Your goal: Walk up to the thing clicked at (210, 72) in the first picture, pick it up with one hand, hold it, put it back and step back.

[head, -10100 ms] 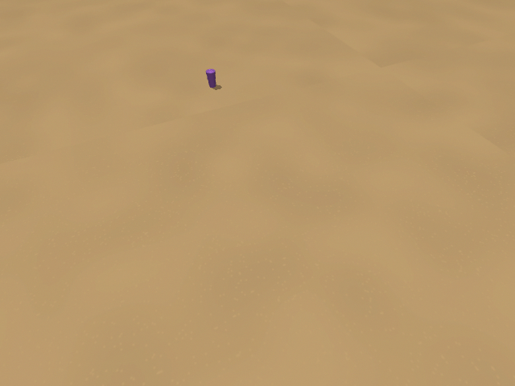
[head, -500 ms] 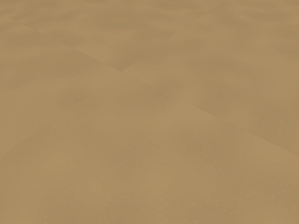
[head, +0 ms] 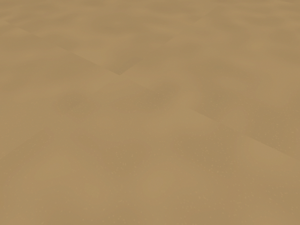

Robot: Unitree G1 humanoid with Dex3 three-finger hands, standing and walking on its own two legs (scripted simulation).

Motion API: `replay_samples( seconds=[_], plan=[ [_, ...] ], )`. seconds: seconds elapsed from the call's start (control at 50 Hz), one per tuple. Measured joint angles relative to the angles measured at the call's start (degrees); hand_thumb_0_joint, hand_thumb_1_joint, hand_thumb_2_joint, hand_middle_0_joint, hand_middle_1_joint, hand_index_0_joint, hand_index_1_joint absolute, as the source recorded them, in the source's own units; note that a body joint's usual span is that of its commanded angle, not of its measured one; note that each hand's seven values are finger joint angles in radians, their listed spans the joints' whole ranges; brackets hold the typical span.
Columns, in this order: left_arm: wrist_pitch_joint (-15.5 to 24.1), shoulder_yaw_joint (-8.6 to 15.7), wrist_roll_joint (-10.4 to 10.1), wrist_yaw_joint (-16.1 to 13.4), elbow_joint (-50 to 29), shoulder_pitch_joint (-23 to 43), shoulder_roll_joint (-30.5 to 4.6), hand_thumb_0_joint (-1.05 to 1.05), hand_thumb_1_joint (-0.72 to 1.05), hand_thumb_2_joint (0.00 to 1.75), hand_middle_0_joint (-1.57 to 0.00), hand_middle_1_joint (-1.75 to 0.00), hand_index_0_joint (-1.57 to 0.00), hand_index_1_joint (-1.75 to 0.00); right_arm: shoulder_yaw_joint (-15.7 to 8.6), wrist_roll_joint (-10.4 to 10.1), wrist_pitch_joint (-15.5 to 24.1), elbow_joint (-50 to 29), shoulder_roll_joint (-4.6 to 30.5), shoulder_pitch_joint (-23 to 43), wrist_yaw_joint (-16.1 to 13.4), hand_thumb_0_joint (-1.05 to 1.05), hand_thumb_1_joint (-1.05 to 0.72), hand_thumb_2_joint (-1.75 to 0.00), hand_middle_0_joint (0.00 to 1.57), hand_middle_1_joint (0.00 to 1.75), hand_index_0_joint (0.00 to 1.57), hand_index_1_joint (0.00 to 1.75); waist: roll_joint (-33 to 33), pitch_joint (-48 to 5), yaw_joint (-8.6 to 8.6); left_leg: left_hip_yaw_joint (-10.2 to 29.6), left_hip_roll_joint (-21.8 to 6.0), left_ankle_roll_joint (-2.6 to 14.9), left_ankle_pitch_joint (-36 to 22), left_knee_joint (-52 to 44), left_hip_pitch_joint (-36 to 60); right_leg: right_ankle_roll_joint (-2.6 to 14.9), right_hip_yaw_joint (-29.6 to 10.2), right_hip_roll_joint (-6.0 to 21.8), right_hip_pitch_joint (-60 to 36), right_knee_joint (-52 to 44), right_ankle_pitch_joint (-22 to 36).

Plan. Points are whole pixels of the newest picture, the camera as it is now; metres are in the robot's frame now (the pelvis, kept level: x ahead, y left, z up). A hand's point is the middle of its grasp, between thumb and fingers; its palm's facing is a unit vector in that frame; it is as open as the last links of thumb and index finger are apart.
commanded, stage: stand
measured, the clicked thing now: out of the picture +0.96 +1.45 -0.72
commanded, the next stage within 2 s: none
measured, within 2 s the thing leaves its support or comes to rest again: neither
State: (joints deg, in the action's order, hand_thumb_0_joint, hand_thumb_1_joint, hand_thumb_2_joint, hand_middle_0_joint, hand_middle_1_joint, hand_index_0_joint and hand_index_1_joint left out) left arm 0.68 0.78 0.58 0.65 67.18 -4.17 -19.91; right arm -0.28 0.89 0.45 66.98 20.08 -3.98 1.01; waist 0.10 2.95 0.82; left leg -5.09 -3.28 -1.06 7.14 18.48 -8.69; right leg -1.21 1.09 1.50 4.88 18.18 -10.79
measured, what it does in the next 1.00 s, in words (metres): stands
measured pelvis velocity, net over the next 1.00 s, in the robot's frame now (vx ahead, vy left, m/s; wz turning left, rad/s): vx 0.01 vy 0.01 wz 0.01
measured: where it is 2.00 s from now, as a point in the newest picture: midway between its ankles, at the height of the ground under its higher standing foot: outside the picture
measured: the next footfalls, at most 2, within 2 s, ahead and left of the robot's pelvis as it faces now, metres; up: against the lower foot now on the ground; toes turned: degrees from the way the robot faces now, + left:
none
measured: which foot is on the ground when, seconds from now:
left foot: down 0.00-1.00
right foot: down 0.00-1.00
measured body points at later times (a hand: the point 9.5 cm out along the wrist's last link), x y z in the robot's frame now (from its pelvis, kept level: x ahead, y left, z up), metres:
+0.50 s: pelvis +0.01 +0.01 +0.00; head +0.01 +0.01 +0.45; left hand +0.08 +0.31 -0.13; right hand +0.09 -0.29 -0.13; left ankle +0.03 +0.13 -0.75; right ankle -0.01 -0.13 -0.75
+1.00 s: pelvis +0.01 +0.01 +0.00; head +0.02 +0.01 +0.45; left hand +0.08 +0.31 -0.14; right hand +0.09 -0.29 -0.13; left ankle +0.03 +0.13 -0.75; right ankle -0.01 -0.13 -0.75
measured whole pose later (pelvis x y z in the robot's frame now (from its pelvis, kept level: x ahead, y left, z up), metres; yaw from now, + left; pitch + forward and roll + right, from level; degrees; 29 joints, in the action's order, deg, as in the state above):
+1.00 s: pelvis +0.01 +0.01 +0.00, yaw +1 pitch -2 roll +0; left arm 0.6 0.4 0.8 0.5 65.6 -6.4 -20.0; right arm -0.2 0.9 0.4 66.2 20.0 -5.1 1.0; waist 0.4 2.5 0.3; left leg -4.6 -2.1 -0.4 7.8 18.2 -8.3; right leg -2.0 1.7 2.6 3.7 17.1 -11.2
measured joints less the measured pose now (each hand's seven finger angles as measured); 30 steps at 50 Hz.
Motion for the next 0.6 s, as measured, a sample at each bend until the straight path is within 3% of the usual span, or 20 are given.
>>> replay_samples(
  seconds=[0.6],
  plan=[
    [0.0, -0.3, 0.2, -0.1, -1.3, -1.6, 0.0, 0.01, 0.9, 0.9, -0.2, -0.3, -0.21, -0.3, -0.1, 0.0, 0.0, -0.7, -0.1, -0.3, 0.0, 0.0, -0.91, -0.9, 0.2, 0.3, 0.2, 0.3, 0.1, -0.6, -0.53, 0.3, 1.0, 0.63, 0.3, -0.4, 0.4, -0.65, 0.3, 1.0, -0.7, -0.5, -0.4]
  ],
)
